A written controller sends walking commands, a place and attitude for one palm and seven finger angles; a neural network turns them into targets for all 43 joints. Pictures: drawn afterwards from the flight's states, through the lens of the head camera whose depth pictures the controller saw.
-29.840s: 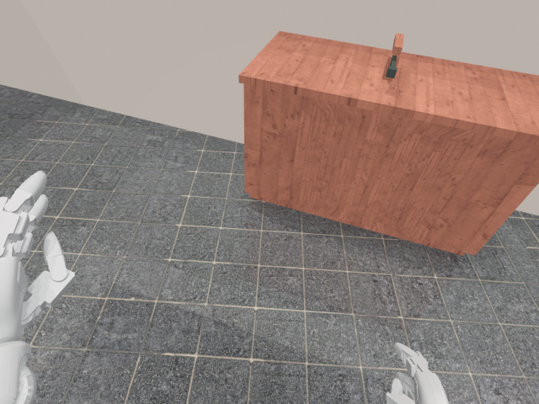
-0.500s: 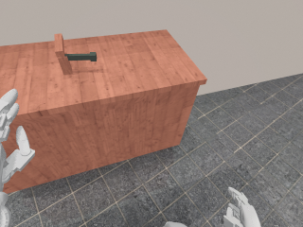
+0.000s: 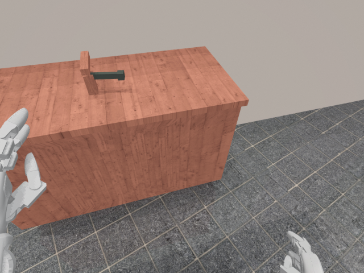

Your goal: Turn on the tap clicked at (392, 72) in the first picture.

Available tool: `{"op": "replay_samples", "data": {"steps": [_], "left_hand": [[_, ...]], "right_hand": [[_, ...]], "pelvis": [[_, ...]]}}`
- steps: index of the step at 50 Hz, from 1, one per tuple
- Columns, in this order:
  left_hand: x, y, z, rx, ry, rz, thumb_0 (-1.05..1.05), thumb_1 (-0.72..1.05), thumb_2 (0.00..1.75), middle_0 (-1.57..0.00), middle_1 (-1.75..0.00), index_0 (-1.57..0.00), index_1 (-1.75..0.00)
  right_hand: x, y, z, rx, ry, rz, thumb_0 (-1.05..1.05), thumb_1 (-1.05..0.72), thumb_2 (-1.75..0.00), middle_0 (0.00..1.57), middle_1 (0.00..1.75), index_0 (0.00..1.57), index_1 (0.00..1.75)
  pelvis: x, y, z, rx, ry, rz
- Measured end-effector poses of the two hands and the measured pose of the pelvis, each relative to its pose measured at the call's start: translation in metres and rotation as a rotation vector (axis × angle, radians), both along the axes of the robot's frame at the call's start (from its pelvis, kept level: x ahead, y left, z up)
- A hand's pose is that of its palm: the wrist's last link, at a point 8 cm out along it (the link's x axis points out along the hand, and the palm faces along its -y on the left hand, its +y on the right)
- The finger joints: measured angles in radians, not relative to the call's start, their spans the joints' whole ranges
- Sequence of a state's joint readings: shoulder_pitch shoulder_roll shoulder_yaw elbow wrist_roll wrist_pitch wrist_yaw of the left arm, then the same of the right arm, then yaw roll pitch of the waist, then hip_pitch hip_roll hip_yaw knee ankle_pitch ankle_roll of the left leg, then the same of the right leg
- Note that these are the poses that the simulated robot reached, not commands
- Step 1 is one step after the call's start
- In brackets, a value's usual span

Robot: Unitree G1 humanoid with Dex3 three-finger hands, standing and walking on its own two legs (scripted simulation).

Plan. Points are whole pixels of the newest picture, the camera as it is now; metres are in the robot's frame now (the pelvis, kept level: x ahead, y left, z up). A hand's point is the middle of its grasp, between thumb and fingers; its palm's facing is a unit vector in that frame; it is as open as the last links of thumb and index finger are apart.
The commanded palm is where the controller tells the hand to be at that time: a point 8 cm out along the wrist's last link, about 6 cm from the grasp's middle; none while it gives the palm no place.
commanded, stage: stand and check the lever's angle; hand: left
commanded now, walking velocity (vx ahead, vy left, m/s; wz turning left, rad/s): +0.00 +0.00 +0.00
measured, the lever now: (120, 75) +0.79 +0.24 +0.02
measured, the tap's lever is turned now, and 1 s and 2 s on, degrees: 79 79 79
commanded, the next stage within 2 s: turn to face it in 0.20 s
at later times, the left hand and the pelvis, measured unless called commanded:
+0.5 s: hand (23, 171) +0.24 +0.26 +0.18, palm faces +0.45 -0.81 -0.38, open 7.4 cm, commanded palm +0.19 +0.29 +0.18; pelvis +0.03 +0.01 +0.00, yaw +0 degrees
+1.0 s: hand (55, 136) +0.34 +0.26 +0.16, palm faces +0.38 -0.87 -0.33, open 7.4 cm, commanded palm +0.28 +0.30 +0.18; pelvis +0.11 +0.02 +0.00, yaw -2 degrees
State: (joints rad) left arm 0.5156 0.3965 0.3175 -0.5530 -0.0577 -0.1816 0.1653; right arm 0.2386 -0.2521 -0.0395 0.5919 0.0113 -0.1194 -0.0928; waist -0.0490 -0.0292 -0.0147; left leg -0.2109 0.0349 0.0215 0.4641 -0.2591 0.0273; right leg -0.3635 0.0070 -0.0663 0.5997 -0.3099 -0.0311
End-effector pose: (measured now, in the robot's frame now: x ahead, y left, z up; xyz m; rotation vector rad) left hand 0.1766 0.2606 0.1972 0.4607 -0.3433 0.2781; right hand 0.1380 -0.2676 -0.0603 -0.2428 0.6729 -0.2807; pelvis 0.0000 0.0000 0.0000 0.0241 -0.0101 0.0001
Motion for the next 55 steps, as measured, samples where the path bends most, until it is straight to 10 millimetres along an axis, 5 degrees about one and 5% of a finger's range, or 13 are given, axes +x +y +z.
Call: {"op": "replay_samples", "data": {"steps": [6,13,22,33,47,55], "left_hand": [[-0.001,0.027,-0.004,0.042,0.027,0.154,0.01,0.89,0.9,-0.21,-0.3,-0.22,-0.3],[-0.006,0.019,-0.028,-0.098,0.1,0.14,0.01,0.89,0.9,-0.21,-0.3,-0.21,-0.3],[0.013,0.037,-0.006,-0.008,0.017,0.135,0.01,0.89,0.9,-0.21,-0.3,-0.22,-0.3],[0.053,0.036,-0.032,-0.108,0.112,0.077,0.01,0.89,0.9,-0.21,-0.3,-0.21,-0.3],[0.106,0.036,-0.024,-0.084,0.045,0.09,0.01,0.89,0.9,-0.21,-0.3,-0.21,-0.3],[0.153,0.036,-0.025,-0.027,0.004,-0.001,0.01,0.89,0.9,-0.21,-0.3,-0.21,-0.3]], "right_hand": [[0.007,0.011,-0.022,0.075,0.025,0.027,0.01,-0.91,-0.89,0.2,0.3,0.2,0.3],[0.014,0.035,-0.024,0.099,0.107,0.102,0.02,-0.91,-0.89,0.2,0.3,0.2,0.3],[0.044,0.061,-0.013,0.102,0.038,0.129,0.02,-0.91,-0.89,0.2,0.3,0.2,0.3],[0.065,0.058,-0.003,0.073,0.016,0.082,0.01,-0.91,-0.89,0.21,0.3,0.21,0.3],[0.085,0.043,-0.026,0.081,0.143,0.026,0.02,-0.91,-0.89,0.2,0.3,0.2,0.3],[0.126,0.049,-0.028,0.058,0.071,-0.017,0.02,-0.91,-0.89,0.2,0.3,0.2,0.3]], "pelvis": [[0.009,-0.005,-0.006,-0.008,-0.034,0.017],[0.012,0.002,0.003,-0.012,-0.04,0.026],[0.022,0.012,0.003,-0.021,-0.029,0.011],[0.042,0.024,0.003,-0.031,-0.013,-0.037],[0.096,0.019,-0.002,-0.042,0.007,-0.029],[0.127,0.034,-0.018,-0.01,-0.019,-0.099]]}}
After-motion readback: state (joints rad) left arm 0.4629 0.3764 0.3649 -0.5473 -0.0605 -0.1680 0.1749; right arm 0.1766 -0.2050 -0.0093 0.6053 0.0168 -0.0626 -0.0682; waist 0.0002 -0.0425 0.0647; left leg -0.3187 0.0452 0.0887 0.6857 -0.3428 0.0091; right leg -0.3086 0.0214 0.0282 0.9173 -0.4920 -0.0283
